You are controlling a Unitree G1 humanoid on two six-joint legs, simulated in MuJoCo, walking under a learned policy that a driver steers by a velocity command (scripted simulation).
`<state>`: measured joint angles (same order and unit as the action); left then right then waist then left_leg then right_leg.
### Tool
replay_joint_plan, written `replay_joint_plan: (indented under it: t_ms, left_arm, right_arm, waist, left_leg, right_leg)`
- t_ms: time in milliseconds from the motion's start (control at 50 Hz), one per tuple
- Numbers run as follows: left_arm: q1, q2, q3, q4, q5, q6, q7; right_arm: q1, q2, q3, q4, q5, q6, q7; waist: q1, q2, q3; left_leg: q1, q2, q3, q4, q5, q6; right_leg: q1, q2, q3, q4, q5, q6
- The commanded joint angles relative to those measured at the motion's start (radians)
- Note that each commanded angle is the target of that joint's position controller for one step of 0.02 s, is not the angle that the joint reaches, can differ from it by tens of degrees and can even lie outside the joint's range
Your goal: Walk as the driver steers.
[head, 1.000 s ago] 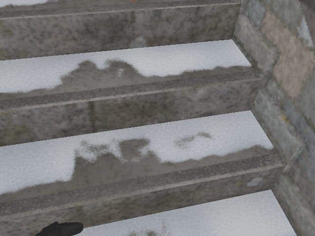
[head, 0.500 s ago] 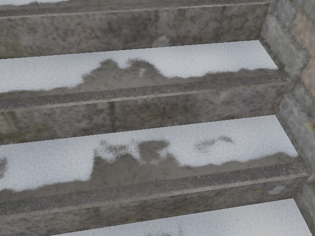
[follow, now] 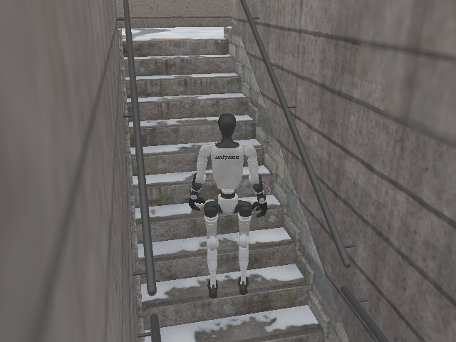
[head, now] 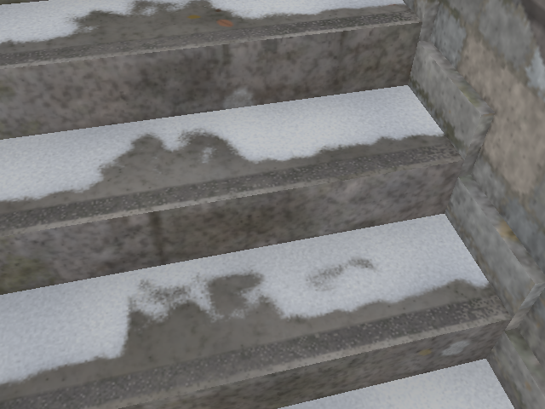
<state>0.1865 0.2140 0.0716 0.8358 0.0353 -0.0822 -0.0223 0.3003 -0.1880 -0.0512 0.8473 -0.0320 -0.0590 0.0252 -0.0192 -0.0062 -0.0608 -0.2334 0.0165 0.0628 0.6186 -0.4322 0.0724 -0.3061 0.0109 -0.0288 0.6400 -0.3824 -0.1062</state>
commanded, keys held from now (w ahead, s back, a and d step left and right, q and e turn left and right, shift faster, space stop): w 0.58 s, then no key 0.42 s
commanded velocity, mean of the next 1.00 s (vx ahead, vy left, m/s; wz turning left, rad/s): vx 0.35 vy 0.00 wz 0.00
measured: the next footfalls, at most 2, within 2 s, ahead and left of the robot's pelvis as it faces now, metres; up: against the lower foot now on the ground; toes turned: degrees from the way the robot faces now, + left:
left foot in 0.40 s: +0.31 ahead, +0.12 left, +0.17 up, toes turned +4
right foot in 0.90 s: +0.61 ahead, -0.06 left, +0.34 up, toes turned -3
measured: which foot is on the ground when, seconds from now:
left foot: down 0.00-0.06, up 0.08-0.38, down 0.40-0.94, up 0.96-1.00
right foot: down 0.00-0.40, up 0.42-0.88, down 0.90-1.00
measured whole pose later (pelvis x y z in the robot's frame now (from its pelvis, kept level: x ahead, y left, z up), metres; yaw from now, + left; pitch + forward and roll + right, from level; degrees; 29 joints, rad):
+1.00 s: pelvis +0.46 +0.02 +0.24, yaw +1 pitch +7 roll -3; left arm -0.03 0.09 -0.05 0.78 0.07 -0.01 -0.04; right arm 0.44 -0.16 -0.04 1.07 -0.01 -0.09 0.09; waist 0.02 0.04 -0.09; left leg -0.36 -0.04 -0.15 1.08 -0.09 0.05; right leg -0.87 0.03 -0.16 1.15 -0.41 -0.10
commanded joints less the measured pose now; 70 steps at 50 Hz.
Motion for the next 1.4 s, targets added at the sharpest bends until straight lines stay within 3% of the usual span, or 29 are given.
replay_joint_plan:
  t_ms: [20,100,200,260,320,340,380,400,440,480,520,560,580,700,720,760,780,840,900,940,960,980,1040,1080,1180,1200,1240,1300,1400]
  left_arm:
    - [0.089,0.031,0.013,-0.018,0.003,-0.036,-0.008]
    - [0.414,0.209,0.052,0.021,0.025,-0.015,0.052]
    - [0.451,-0.098,-0.083,0.226,0.077,0.008,-0.007]
    - [0.284,-0.021,-0.093,0.217,0.117,0.007,-0.052]
    - [0.116,0.169,-0.064,0.105,0.036,-0.017,-0.070]
    - [0.224,0.195,-0.024,0.137,-0.092,-0.037,0.034]
    - [0.308,0.242,-0.009,0.168,-0.103,-0.024,0.077]
    - [0.218,0.205,-0.036,0.153,0.090,-0.032,-0.086]
    - [0.334,0.119,-0.007,0.149,0.036,0.005,-0.186]
    - [0.139,-0.003,-0.024,0.097,-0.013,-0.004,-0.113]
    - [0.094,-0.123,-0.053,-0.083,0.046,-0.006,-0.008]
    - [0.086,-0.156,-0.072,-0.101,0.014,0.029,0.026]
    - [0.038,-0.039,-0.076,-0.034,-0.036,0.058,-0.036]
    - [-0.224,-0.085,-0.120,-0.129,-0.015,0.030,-0.033]
    - [-0.233,-0.179,-0.117,-0.176,0.005,0.035,0.042]
    - [-0.346,-0.123,-0.128,-0.275,0.002,0.065,0.078]
    - [-0.473,-0.070,-0.137,-0.310,-0.007,0.108,-0.002]
    - [-0.438,-0.100,-0.148,-0.250,0.035,0.154,-0.074]
    - [-0.320,-0.069,-0.146,-0.160,-0.019,0.101,-0.065]
    - [0.193,-0.015,-0.086,0.010,-0.037,0.064,0.069]
    - [0.161,0.097,-0.073,-0.005,0.061,0.112,0.007]
    - [0.221,0.156,-0.023,0.007,0.075,0.083,-0.020]
    - [-0.155,-0.010,-0.053,0.081,-0.018,-0.007,-0.038]
    - [-0.241,-0.207,-0.117,0.093,0.003,-0.015,-0.047]
    - [-0.326,-0.015,-0.086,-0.026,-0.020,-0.066,-0.079]
    - [0.055,0.035,-0.052,0.186,-0.022,-0.030,0.059]
    - [0.147,-0.021,-0.071,0.234,-0.034,-0.015,0.109]
    - [-0.268,-0.034,-0.083,0.052,-0.013,-0.044,-0.080]
    - [0.021,0.035,-0.042,0.130,-0.008,-0.027,-0.110]
  right_arm:
    - [-0.091,-0.090,-0.019,-0.053,-0.024,0.008,-0.004]
    - [-0.244,-0.073,-0.017,-0.112,0.033,-0.041,-0.036]
    - [-0.273,0.084,0.078,-0.256,-0.017,0.021,0.023]
    - [-0.363,0.042,0.094,-0.333,-0.035,0.046,0.060]
    - [-0.546,0.001,0.108,-0.363,0.027,0.080,0.076]
    - [-0.288,0.043,0.094,-0.280,0.024,0.052,-0.022]
    - [-0.032,0.030,0.075,-0.182,0.044,0.034,-0.070]
    - [0.101,-0.100,0.050,-0.101,0.005,0.065,0.002]
    - [0.476,-0.305,-0.013,-0.002,-0.061,0.092,0.029]
    - [0.220,-0.116,0.008,0.106,-0.013,0.038,0.040]
    - [0.005,0.028,0.018,0.124,0.043,-0.012,-0.009]
    - [-0.032,0.083,0.043,0.190,0.021,-0.053,-0.026]
    - [-0.193,0.129,0.070,0.112,-0.069,-0.024,0.030]
    - [0.297,0.082,0.092,0.296,-0.126,-0.017,0.024]
    - [0.225,-0.064,0.044,0.230,0.039,-0.060,-0.020]
    - [0.257,-0.033,0.059,0.267,0.044,-0.065,-0.057]
    - [0.324,0.019,0.101,0.238,-0.055,-0.041,0.014]
    - [0.346,-0.102,0.066,0.238,-0.031,-0.047,0.067]
    - [0.333,-0.189,0.019,0.262,0.020,-0.070,0.066]
    - [0.331,-0.108,0.003,0.168,0.130,-0.112,-0.041]
    - [0.168,-0.030,0.021,0.173,-0.032,-0.038,0.066]
    - [0.206,-0.075,-0.033,0.177,0.017,-0.018,0.099]
    - [0.094,-0.019,-0.026,0.151,0.005,-0.008,0.042]
    - [0.089,0.006,-0.010,0.152,0.006,0.011,0.002]
    - [0.054,-0.072,-0.016,0.171,0.015,0.015,0.043]
    - [0.109,0.031,0.020,0.184,0.019,0.020,-0.047]
    - [0.070,0.085,0.050,0.203,0.025,0.015,-0.077]
    - [-0.170,-0.051,0.023,0.067,0.016,0.020,0.017]
    - [-0.121,-0.027,0.025,0.116,0.053,-0.015,0.022]
  waist:
    - [0.059,0.039,0.054]
    - [0.203,-0.091,0.033]
    - [0.040,-0.089,0.052]
    - [-0.057,0.082,0.057]
    - [-0.101,-0.131,0.005]
    - [-0.069,-0.035,0.025]
    - [-0.153,-0.149,-0.142]
    - [-0.228,-0.054,-0.204]
    - [-0.250,0.267,-0.378]
    - [-0.096,0.105,0.068]
    - [0.109,0.008,-0.018]
    - [0.168,-0.016,0.073]
    - [0.122,-0.093,0.026]
    - [-0.001,0.062,0.027]
    - [0.026,-0.034,0.185]
    - [0.011,-0.036,0.236]
    - [-0.031,0.209,-0.203]
    - [0.029,0.249,-0.091]
    - [0.077,0.237,-0.116]
    - [0.156,0.024,-0.349]
    - [0.261,-0.338,-0.382]
    - [0.228,-0.268,-0.314]
    - [0.023,0.083,-0.115]
    - [-0.066,0.081,-0.112]
    - [-0.123,-0.074,-0.121]
    - [-0.033,0.013,0.010]
    - [0.005,-0.073,0.029]
    - [-0.039,-0.045,-0.089]
    - [0.062,0.054,-0.088]
  left_leg:
    - [-0.142,0.150,-0.177,-0.137,0.099,0.183]
    - [-0.788,-0.027,-0.014,1.012,-0.065,-0.034]
    - [-1.334,-0.016,-0.211,1.790,-0.137,0.187]
    - [-1.175,0.077,-0.077,1.321,0.081,0.256]
    - [-0.298,-0.027,0.123,1.034,0.051,0.068]
    - [-0.315,-0.015,0.187,0.833,-0.133,0.065]
    - [-0.179,-0.102,0.164,0.581,-0.126,0.071]
    - [0.096,-0.095,-0.070,0.364,0.314,0.116]
    - [0.308,0.285,-1.097,-0.222,0.158,0.386]
    - [-0.054,0.235,-0.918,-0.232,-0.412,0.266]
    - [-0.179,0.196,-0.577,-0.228,-0.290,0.092]
    - [-0.355,0.152,-0.356,-0.224,-0.160,0.052]
    - [-0.426,0.145,-0.316,-0.291,-0.036,0.109]
    - [0.129,0.207,-0.265,-0.308,0.367,0.145]
    - [-0.044,0.179,-0.219,-0.394,0.257,0.101]
    - [-0.146,0.125,-0.173,-0.492,0.322,0.065]
    - [-0.040,0.165,-0.168,-0.436,0.502,0.124]
    - [0.073,0.211,-0.072,-0.460,1.231,0.153]
    - [0.407,0.263,-0.055,-0.266,1.952,0.132]
    - [-0.029,0.157,-0.058,0.172,1.629,0.005]
    - [-0.414,-0.110,-0.172,0.532,0.366,-0.022]
    - [-0.505,-0.140,-0.412,1.064,0.321,-0.017]
    - [-0.715,-0.072,-0.342,1.323,0.310,0.009]
    - [-0.705,0.001,-0.346,1.200,0.409,0.044]
    - [-0.202,0.070,-0.041,0.702,0.246,-0.206]
    - [-0.258,0.032,0.054,0.505,0.298,-0.094]
    - [-0.246,0.068,0.013,0.355,0.310,-0.034]
    - [-0.209,0.076,-0.098,0.085,0.213,-0.158]
    - [-0.094,0.039,-0.102,-0.044,0.432,-0.006]
  right_leg:
    - [0.171,-0.008,0.017,-0.063,0.083,-0.077]
    - [0.560,-0.386,0.571,-0.337,0.648,-0.298]
    - [0.373,-0.376,0.404,-0.341,0.331,-0.212]
    - [0.045,-0.233,0.150,-0.504,0.071,-0.134]
    - [-0.548,-0.206,0.066,-0.757,0.755,-0.211]
    - [-0.158,-0.170,-0.077,-0.583,1.213,-0.114]
    - [0.136,-0.205,-0.042,-0.107,1.794,-0.059]
    - [-0.161,-0.269,0.080,0.081,1.710,-0.123]
    - [-0.549,0.116,0.397,1.007,0.409,-0.084]
    - [-0.943,0.088,0.349,1.296,0.459,-0.122]
    - [-0.757,0.044,0.222,1.378,0.302,-0.053]
    - [-0.764,0.016,0.202,1.397,0.298,-0.020]
    - [-0.792,-0.014,0.215,1.257,0.394,-0.114]
    - [-1.346,-0.019,0.149,1.525,0.214,-0.178]
    - [-1.161,0.010,-0.036,1.509,0.072,-0.025]
    - [-0.984,-0.069,-0.116,1.202,0.031,0.044]
    - [-0.878,-0.086,-0.128,1.042,0.264,-0.035]
    - [-0.684,-0.018,-0.191,0.789,-0.033,-0.043]
    - [-0.549,0.050,-0.189,0.432,0.101,-0.048]
    - [0.166,-0.071,0.201,0.413,0.153,-0.143]
    - [0.287,-0.265,0.699,-0.089,0.520,-0.344]
    - [0.164,-0.325,0.870,-0.206,0.331,-0.323]
    - [-0.098,-0.245,0.533,-0.164,0.212,-0.244]
    - [-0.222,-0.169,0.328,-0.199,0.245,-0.155]
    - [-0.443,0.000,-0.123,-0.264,0.566,0.012]
    - [-0.340,-0.119,-0.042,-0.290,0.527,-0.113]
    - [-0.195,-0.156,0.050,-0.328,0.527,-0.128]
    - [-0.005,-0.209,0.106,-0.144,0.628,-0.088]
    - [0.000,-0.066,-0.001,-0.046,0.328,0.032]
